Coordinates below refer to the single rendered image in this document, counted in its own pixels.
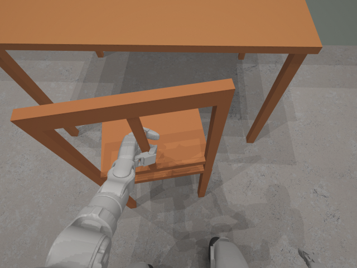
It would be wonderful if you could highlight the table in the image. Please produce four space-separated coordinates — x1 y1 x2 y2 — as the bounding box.
0 0 322 143

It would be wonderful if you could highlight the robot left upper arm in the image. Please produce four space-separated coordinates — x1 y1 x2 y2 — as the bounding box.
35 226 112 268

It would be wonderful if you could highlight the chair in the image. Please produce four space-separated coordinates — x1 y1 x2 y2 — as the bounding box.
10 78 235 209

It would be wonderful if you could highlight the robot right foot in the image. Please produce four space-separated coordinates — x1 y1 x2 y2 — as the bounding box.
209 237 219 261

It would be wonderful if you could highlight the right robot shin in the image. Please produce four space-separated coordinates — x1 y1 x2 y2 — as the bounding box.
214 238 230 244

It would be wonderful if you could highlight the left robot forearm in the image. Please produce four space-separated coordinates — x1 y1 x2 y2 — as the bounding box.
45 158 136 267

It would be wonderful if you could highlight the right robot hand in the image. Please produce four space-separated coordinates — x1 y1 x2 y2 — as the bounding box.
298 247 327 268

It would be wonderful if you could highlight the left robot hand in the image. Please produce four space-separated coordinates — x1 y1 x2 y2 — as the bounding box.
117 127 160 167

